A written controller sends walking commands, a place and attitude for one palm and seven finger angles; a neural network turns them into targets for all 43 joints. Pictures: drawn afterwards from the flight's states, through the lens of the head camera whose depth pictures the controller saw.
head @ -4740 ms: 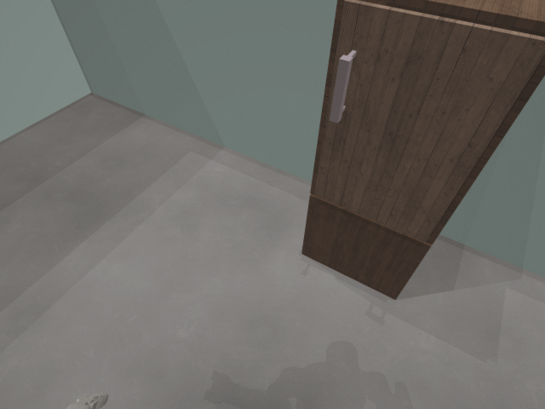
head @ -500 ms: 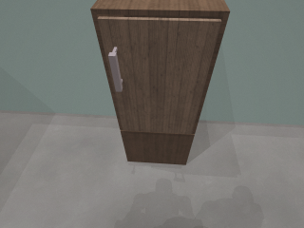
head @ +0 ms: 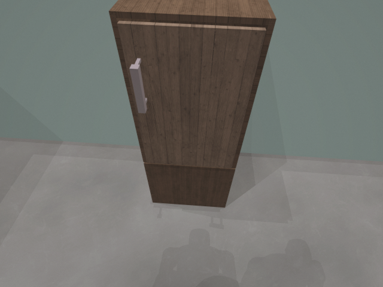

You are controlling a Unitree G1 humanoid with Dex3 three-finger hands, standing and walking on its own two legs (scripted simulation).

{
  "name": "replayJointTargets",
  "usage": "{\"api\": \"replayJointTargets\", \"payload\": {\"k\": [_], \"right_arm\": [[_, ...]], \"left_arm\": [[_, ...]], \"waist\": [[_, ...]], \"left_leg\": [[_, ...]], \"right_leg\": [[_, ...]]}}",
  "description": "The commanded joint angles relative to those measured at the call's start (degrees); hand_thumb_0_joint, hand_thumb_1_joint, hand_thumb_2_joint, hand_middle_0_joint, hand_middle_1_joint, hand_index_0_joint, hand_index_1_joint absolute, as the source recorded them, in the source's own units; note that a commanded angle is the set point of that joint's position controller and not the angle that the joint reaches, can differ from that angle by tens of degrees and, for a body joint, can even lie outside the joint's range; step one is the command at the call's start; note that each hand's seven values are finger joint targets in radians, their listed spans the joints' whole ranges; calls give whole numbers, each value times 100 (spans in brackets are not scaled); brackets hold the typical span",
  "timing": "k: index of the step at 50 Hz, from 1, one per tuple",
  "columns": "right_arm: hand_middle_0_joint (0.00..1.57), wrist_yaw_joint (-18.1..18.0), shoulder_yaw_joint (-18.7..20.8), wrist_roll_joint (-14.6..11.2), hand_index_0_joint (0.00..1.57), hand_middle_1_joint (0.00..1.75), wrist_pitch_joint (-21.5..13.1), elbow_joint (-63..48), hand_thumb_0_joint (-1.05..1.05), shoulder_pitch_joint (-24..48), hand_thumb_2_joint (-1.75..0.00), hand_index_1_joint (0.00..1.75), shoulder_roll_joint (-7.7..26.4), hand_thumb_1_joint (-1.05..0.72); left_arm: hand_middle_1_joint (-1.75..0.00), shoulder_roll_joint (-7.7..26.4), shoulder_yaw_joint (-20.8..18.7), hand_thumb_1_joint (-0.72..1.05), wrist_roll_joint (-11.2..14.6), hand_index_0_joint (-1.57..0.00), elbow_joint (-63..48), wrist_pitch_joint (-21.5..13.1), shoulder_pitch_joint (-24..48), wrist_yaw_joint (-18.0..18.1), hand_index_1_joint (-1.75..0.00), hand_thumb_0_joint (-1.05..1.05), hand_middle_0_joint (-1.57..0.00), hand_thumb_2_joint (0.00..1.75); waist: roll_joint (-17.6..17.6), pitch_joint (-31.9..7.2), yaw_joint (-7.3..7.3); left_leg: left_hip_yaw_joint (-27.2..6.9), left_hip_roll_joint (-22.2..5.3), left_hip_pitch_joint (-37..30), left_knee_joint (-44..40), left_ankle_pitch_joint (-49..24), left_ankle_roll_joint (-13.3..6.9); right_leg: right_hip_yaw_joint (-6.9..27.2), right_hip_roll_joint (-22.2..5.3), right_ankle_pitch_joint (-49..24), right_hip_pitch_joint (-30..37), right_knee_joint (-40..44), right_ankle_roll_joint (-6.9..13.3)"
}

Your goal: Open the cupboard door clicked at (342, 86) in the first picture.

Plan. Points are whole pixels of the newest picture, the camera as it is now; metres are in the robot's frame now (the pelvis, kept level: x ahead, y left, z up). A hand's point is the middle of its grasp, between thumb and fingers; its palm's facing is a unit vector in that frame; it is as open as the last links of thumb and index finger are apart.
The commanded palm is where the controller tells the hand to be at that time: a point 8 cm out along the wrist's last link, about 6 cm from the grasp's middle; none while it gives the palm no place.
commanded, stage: come to a stop and stand still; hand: left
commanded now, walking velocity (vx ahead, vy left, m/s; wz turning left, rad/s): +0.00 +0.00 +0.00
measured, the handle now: (140, 86) +0.64 +0.18 +0.07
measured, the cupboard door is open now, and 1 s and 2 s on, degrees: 0 0 0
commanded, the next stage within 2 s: look again from close up in 0.04 s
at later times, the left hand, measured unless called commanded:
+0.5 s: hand out of the picture +0.02 +0.21 -0.18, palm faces +0.05 -0.98 -0.20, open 7.3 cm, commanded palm none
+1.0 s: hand out of the picture -0.03 +0.19 -0.18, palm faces +0.07 -0.98 -0.17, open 7.4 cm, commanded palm none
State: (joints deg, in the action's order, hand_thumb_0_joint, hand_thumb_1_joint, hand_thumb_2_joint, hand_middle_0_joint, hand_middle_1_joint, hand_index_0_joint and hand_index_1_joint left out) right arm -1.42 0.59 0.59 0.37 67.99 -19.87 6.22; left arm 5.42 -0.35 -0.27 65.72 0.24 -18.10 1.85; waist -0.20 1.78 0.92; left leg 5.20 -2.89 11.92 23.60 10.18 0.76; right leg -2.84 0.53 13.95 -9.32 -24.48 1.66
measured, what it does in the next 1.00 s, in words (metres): stands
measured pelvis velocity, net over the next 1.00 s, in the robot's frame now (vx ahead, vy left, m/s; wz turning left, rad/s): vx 0.01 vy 0.03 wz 0.01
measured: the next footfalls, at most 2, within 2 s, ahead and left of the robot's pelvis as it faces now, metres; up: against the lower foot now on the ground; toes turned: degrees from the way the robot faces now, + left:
right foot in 1.44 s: +0.13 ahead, -0.13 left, +0.00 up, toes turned +1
left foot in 1.70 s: +0.13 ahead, +0.09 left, +0.00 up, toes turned +6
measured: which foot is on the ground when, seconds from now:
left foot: down 0.00-1.00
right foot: down 0.00-1.00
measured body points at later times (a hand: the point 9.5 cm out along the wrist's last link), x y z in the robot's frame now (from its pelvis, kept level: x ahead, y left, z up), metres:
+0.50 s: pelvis +0.00 +0.03 -0.01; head -0.01 +0.03 +0.44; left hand +0.01 +0.26 -0.17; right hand +0.04 -0.20 -0.16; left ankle +0.03 +0.13 -0.74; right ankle -0.01 -0.10 -0.74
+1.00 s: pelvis +0.01 +0.03 -0.01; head +0.00 +0.03 +0.44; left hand -0.03 +0.24 -0.17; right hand +0.01 -0.20 -0.17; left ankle +0.03 +0.13 -0.74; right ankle -0.01 -0.10 -0.74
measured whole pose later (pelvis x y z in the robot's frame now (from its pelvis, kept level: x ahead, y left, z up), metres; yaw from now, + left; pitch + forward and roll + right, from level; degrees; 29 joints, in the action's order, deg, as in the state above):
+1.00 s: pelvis +0.01 +0.03 -0.01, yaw +1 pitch -1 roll +0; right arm -0.1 1.0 1.1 -0.2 60.5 -19.5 9.4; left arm 8.4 -1.0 -1.6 60.3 -0.2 -24.4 0.6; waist -0.1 -1.3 -0.3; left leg 4.9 -1.5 16.5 33.7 17.7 -1.9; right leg -2.7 -1.2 18.7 -12.3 -31.6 0.1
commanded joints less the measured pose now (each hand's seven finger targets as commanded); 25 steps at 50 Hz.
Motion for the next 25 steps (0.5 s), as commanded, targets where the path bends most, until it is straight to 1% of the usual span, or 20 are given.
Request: {"api": "replayJointTargets", "payload": {"k": [1,5,6,7,8,9,10,11,13,14,15,16,20,22,23,24,25], "right_arm": [[20,-57,71,20,20,30,-68,-135,0,-313,-90,30,351,-90],[20,-71,75,21,20,30,-92,-134,0,-318,-90,30,345,-90],[20,-73,75,16,20,30,-108,-136,0,-320,-90,30,342,-90],[20,21,59,-17,20,30,-184,-633,0,516,-90,30,632,-90],[20,65,5,-27,20,30,-172,-870,0,386,-90,30,448,-90],[20,40,0,26,20,30,-186,-827,0,-169,-90,30,314,-90],[20,31,13,43,20,30,-215,-782,0,-249,-90,30,400,-90],[20,17,26,39,20,30,-225,-805,0,-222,-90,30,453,-90],[20,-1,31,46,20,30,-231,-897,0,-153,-90,30,537,-90],[20,-18,26,46,20,30,-230,-907,0,-120,-90,30,584,-90],[20,-26,31,45,20,30,-231,-938,0,-119,-90,30,625,-90],[20,-28,44,43,20,30,-222,-960,0,-77,-90,30,665,-90],[20,-17,61,55,20,30,-218,-1058,0,52,-90,30,784,-90],[20,-12,68,52,20,30,-221,-1092,0,110,-90,30,853,-90],[20,-9,73,47,20,30,-231,-1119,0,135,-90,30,892,-90],[20,-6,83,46,20,30,-228,-1141,0,159,-90,30,915,-90],[20,-1,88,49,20,30,-224,-1155,0,186,-90,30,937,-90]], "left_arm": [[-30,543,-83,90,-18,-20,-140,-107,-373,53,-30,0,-20,90],[-30,496,-81,90,-21,-20,-124,-119,-415,57,-30,0,-20,90],[-30,486,-72,90,-21,-20,-121,-125,-430,59,-30,0,-20,90],[-30,744,-11,90,-116,-20,-48,-252,-767,243,-30,0,-20,90],[-30,922,-40,90,-110,-20,-136,-369,-567,211,-30,0,-20,90],[-30,841,-42,90,-94,-20,-314,-390,-449,198,-30,0,-20,90],[-30,789,-49,90,-75,-20,-399,-374,-291,178,-30,0,-20,90],[-30,738,-55,90,-57,-20,-469,-334,-270,152,-30,0,-20,90],[-30,686,-52,90,-86,-20,-528,-257,-288,122,-30,0,-20,90],[-30,687,-50,90,-86,-20,-530,-226,-348,111,-30,0,-20,90],[-30,677,-49,90,-83,-20,-551,-208,-383,103,-30,0,-20,90],[-30,671,-44,90,-86,-20,-582,-188,-385,96,-30,0,-20,90],[-30,746,-63,90,-90,-20,-715,-139,-375,70,-30,0,-20,90],[-30,806,-70,90,-88,-20,-772,-126,-357,63,-30,0,-20,90],[-30,831,-71,90,-99,-20,-796,-122,-350,57,-30,0,-20,90],[-30,853,-77,90,-96,-20,-821,-111,-357,53,-30,0,-20,90],[-30,873,-80,90,-97,-20,-848,-107,-337,45,-30,0,-20,90]], "waist": [[-73,463,-51],[-35,385,-57],[-10,340,-52],[103,611,-345],[-67,332,3],[-327,-386,126],[-299,-578,112],[-95,-474,73],[389,-84,-6],[296,35,-30],[111,51,-47],[-45,151,-55],[114,259,-82],[68,205,-89],[162,187,-99],[168,186,-103],[94,201,-110]], "left_leg": [[-401,-300,-62,-375,221,-122],[-427,-318,-107,-364,122,-125],[-454,-335,-122,-382,28,-139],[-315,-333,474,869,116,52],[-338,-256,306,740,233,50],[-412,-144,134,663,420,-40],[-441,-143,79,570,37,-89],[-468,-203,46,488,-225,-126],[-609,-322,216,369,-532,-206],[-658,-378,293,330,-584,-235],[-687,-392,351,294,-603,-260],[-687,-386,406,245,-478,-274],[-749,-383,494,-2,-57,-306],[-776,-391,471,-74,18,-320],[-796,-417,466,-133,43,-328],[-815,-431,492,-201,206,-332],[-837,-429,536,-247,311,-338]], "right_leg": [[705,-680,482,-741,869,38],[666,-657,277,-683,798,33],[655,-650,110,-628,752,33],[955,-940,-1446,-711,698,-45],[966,-1256,-2063,-626,629,106],[859,-1137,-1478,-214,367,192],[694,-968,-1263,-124,184,202],[605,-843,-921,-266,93,180],[444,-663,-535,-490,-80,135],[422,-602,-475,-545,-128,115],[388,-589,-481,-511,-151,92],[389,-577,-422,-558,-147,80],[368,-555,-195,-606,-147,47],[365,-545,-215,-549,-142,33],[330,-550,-202,-528,-145,13],[320,-548,-147,-521,-131,7],[323,-547,-152,-496,-114,4]]}}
